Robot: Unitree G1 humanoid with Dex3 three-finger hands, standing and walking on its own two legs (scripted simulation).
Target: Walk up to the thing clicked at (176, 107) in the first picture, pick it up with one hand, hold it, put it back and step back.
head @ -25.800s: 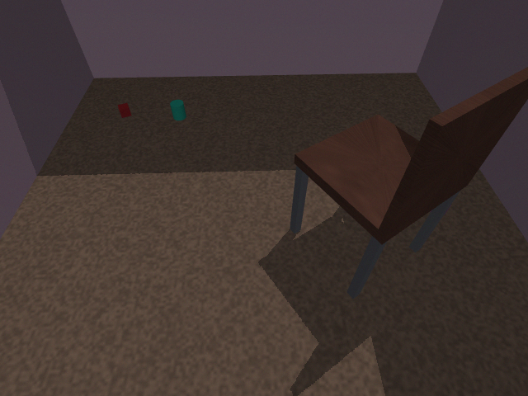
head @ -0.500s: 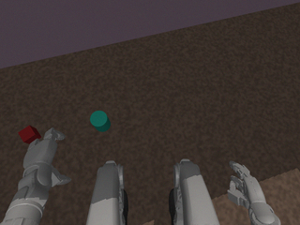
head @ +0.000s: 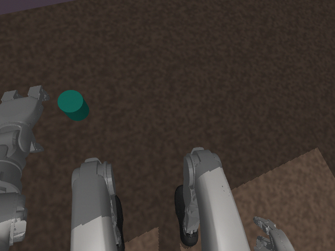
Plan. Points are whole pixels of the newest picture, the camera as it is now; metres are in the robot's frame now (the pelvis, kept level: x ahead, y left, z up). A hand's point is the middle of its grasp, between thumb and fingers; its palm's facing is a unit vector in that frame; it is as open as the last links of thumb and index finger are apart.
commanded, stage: rise first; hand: left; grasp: from above
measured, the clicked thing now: (74, 106) +0.55 +0.26 -0.35
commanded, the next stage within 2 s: none
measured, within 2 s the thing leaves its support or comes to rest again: neither
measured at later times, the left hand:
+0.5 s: hand (46, 117) +0.46 +0.29 -0.20, palm faces -0.45 -0.03 -0.89, open 14.0 cm
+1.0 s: hand (51, 113) +0.48 +0.29 -0.23, palm faces -0.46 -0.04 -0.89, open 13.9 cm
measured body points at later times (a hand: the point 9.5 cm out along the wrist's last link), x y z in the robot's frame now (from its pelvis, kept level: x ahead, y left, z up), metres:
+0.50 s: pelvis +0.00 +0.00 -0.05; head +0.24 +0.06 +0.33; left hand +0.48 +0.29 -0.15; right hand +0.07 -0.27 -0.17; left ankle +0.09 +0.13 -0.37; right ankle +0.10 -0.13 -0.37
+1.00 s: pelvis +0.01 +0.00 -0.06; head +0.26 +0.06 +0.31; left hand +0.50 +0.29 -0.18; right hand +0.05 -0.28 -0.17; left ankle +0.09 +0.13 -0.37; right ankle +0.10 -0.13 -0.37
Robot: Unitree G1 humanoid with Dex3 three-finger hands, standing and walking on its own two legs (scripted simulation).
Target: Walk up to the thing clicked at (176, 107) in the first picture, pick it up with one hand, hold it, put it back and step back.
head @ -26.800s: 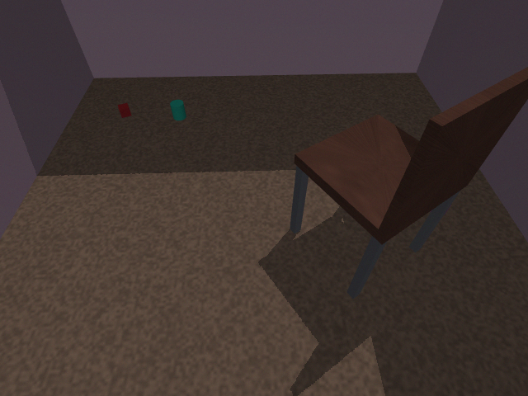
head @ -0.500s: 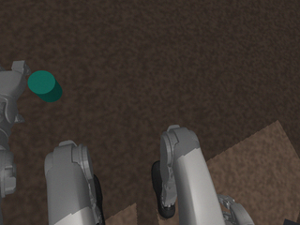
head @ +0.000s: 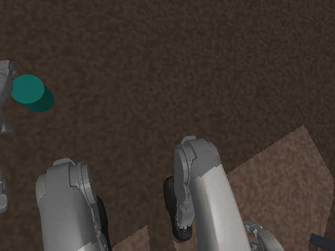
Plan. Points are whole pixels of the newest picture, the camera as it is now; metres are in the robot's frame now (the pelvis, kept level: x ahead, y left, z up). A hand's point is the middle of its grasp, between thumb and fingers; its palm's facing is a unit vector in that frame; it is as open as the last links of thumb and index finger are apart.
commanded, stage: rise first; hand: left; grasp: from above
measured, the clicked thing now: (34, 94) +0.52 +0.28 -0.29
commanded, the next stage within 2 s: approach in 1.70 s
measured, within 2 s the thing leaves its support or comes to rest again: neither
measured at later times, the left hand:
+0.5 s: hand out of the picture +0.47 +0.32 -0.17, palm faces -0.45 -0.06 -0.89, open 14.0 cm
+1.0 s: hand out of the picture +0.47 +0.33 -0.17, palm faces -0.45 -0.05 -0.89, open 14.1 cm
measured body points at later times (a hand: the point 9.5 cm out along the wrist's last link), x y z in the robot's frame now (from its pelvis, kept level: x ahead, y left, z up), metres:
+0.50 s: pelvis +0.00 +0.00 -0.01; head +0.25 +0.07 +0.36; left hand +0.49 +0.32 -0.12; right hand +0.05 -0.27 -0.11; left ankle +0.08 +0.13 -0.30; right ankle +0.10 -0.13 -0.30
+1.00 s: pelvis +0.00 +0.00 -0.01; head +0.25 +0.08 +0.36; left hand +0.49 +0.33 -0.12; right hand +0.04 -0.27 -0.11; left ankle +0.08 +0.13 -0.30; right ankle +0.10 -0.13 -0.30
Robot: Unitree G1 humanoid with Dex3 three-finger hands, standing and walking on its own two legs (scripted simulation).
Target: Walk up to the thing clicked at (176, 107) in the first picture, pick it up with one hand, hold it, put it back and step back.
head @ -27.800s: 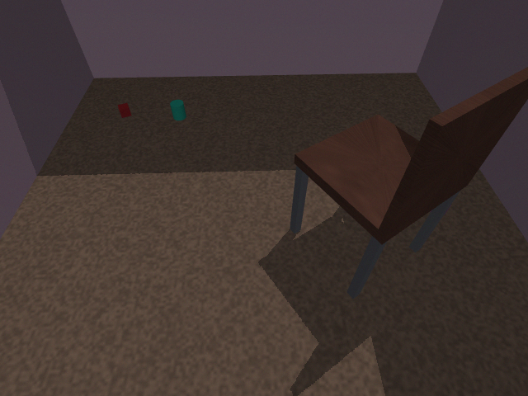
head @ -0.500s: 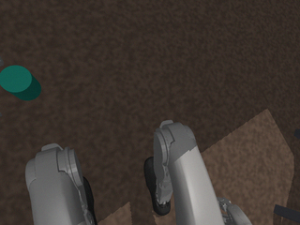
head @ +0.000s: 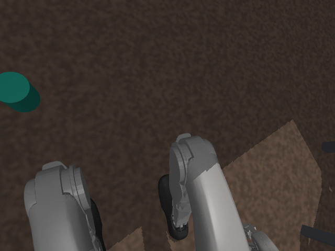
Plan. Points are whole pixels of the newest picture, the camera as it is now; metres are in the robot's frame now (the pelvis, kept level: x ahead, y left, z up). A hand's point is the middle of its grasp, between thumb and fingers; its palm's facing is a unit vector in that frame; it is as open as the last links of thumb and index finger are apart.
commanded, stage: rise first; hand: left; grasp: from above
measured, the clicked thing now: (18, 93) +0.52 +0.29 -0.28
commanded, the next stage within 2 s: approach in 0.70 s
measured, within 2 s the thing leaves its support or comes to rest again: neither
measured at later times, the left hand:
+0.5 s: hand out of the picture +0.47 +0.33 -0.15, palm faces -0.45 -0.07 -0.89, open 14.1 cm
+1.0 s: hand out of the picture +0.48 +0.31 -0.16, palm faces -0.46 -0.06 -0.89, open 13.9 cm
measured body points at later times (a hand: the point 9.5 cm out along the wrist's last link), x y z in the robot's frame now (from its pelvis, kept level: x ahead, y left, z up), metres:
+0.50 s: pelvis -0.01 +0.00 +0.01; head +0.24 +0.08 +0.38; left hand +0.49 +0.33 -0.10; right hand +0.04 -0.27 -0.09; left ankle +0.07 +0.12 -0.29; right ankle +0.10 -0.13 -0.29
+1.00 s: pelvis -0.01 +0.00 +0.00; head +0.24 +0.08 +0.37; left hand +0.50 +0.31 -0.11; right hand +0.04 -0.27 -0.09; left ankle +0.07 +0.13 -0.29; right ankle +0.10 -0.13 -0.29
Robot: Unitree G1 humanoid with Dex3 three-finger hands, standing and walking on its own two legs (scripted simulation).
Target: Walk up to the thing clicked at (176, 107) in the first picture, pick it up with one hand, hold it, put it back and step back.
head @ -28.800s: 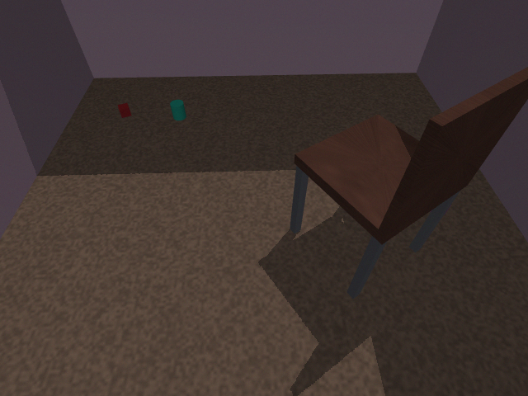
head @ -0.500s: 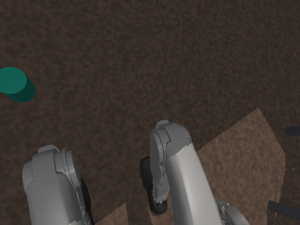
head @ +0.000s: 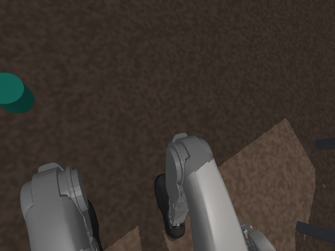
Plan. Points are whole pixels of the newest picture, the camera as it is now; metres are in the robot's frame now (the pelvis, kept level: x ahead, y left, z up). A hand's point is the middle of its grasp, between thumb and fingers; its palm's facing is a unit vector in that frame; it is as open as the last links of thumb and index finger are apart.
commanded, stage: approach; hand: left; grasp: from above
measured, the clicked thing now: (12, 94) +0.53 +0.29 -0.28
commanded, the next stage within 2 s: close in in 0.46 s
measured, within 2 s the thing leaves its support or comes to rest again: neither
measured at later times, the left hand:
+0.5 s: hand out of the picture +0.49 +0.29 -0.16, palm faces -0.51 -0.09 -0.86, open 14.0 cm
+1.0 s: hand out of the picture +0.50 +0.28 -0.19, palm faces -0.46 -0.06 -0.89, open 13.6 cm
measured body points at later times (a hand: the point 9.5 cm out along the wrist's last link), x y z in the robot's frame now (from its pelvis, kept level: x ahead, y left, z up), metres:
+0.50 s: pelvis +0.00 +0.00 +0.00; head +0.26 +0.05 +0.36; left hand +0.51 +0.30 -0.11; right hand +0.01 -0.27 -0.10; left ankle +0.08 +0.13 -0.30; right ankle +0.11 -0.13 -0.30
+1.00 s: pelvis +0.00 +0.00 -0.01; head +0.26 +0.08 +0.35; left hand +0.52 +0.28 -0.14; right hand +0.03 -0.27 -0.09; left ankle +0.08 +0.13 -0.30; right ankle +0.11 -0.13 -0.30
